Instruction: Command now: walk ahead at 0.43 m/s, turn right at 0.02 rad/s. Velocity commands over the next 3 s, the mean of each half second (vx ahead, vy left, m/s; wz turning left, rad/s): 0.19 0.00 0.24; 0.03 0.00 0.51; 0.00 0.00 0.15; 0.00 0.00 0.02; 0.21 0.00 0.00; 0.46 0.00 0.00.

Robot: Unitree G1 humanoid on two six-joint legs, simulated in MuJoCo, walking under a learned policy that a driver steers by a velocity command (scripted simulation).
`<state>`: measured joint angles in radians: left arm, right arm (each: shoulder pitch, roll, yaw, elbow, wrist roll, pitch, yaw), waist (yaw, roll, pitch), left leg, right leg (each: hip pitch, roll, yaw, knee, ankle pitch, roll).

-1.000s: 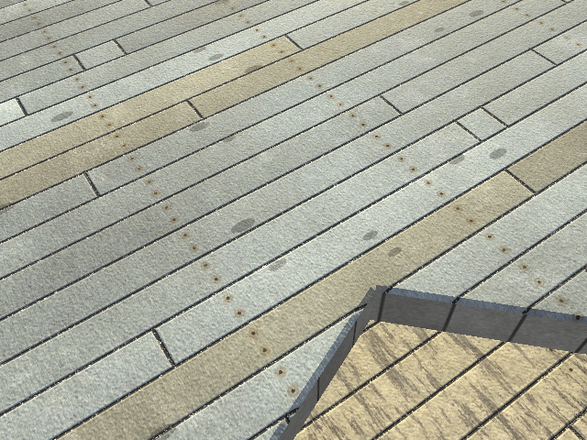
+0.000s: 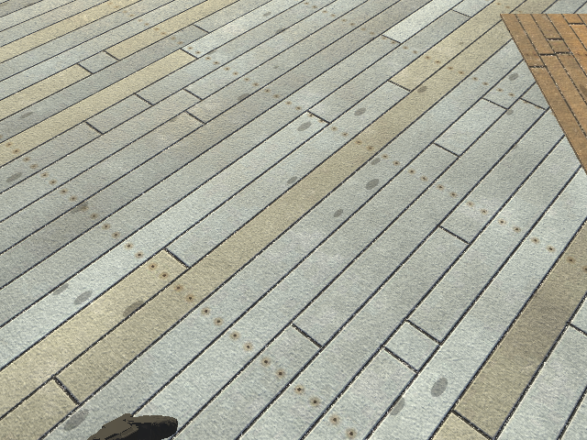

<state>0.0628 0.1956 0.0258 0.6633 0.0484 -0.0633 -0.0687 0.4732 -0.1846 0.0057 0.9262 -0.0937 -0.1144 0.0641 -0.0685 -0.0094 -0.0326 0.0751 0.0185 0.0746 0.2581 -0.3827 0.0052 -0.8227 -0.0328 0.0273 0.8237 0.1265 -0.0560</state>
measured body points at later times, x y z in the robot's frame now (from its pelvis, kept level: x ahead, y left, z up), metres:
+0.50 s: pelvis +0.23 -0.04 +0.01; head +0.26 -0.02 +0.46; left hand +0.35 +0.26 -0.08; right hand +0.39 -0.25 -0.11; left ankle +0.30 +0.10 -0.70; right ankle +0.24 -0.14 -0.73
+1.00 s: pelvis +0.28 -0.02 -0.01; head +0.31 -0.02 +0.44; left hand +0.32 +0.29 -0.10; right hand +0.57 -0.19 -0.09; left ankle +0.29 +0.12 -0.73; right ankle +0.35 -0.11 -0.74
